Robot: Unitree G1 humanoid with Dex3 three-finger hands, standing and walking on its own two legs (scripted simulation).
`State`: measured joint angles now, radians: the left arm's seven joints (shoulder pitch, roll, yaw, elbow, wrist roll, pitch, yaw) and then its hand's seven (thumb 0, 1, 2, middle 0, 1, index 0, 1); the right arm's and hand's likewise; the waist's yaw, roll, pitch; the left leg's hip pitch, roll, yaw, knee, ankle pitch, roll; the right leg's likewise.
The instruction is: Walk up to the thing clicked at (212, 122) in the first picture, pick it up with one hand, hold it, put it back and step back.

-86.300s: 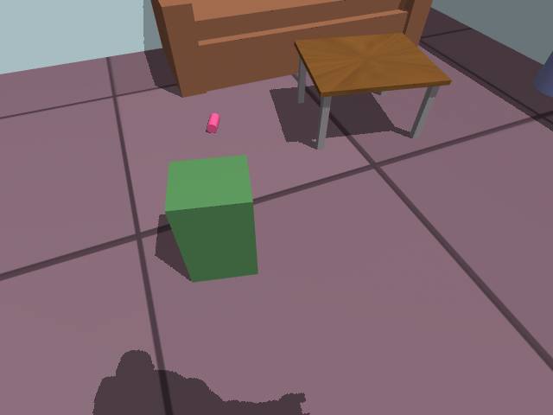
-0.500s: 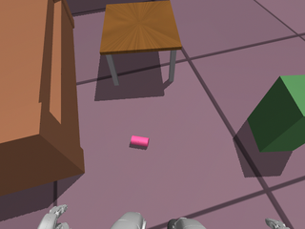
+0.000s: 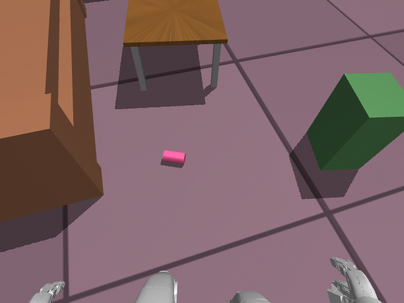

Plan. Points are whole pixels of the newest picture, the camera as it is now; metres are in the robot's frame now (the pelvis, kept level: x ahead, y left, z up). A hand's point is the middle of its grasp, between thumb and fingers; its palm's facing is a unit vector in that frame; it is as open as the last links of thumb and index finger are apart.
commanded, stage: step back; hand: left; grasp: from above
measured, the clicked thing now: (174, 156) +0.83 +0.19 -0.72
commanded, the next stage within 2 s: stand in 1.82 s
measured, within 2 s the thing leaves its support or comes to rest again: neither
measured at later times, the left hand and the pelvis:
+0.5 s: hand out of the picture -0.06 +0.25 -0.14, palm faces +0.07 -0.93 -0.36, open 7.4 cm; pelvis -0.17 -0.03 +0.01, yaw +4 degrees
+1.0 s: hand out of the picture -0.24 +0.23 -0.13, palm faces +0.09 -0.90 -0.43, open 7.4 cm; pelvis -0.28 -0.05 +0.01, yaw +5 degrees
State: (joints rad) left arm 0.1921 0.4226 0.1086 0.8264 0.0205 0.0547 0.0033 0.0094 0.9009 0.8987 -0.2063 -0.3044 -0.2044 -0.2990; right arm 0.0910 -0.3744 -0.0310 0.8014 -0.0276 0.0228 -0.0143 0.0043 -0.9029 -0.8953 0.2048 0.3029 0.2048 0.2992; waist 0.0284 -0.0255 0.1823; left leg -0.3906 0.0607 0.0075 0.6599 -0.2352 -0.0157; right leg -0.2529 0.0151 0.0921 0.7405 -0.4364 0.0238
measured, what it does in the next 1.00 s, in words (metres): walks backwards: right foot, then left foot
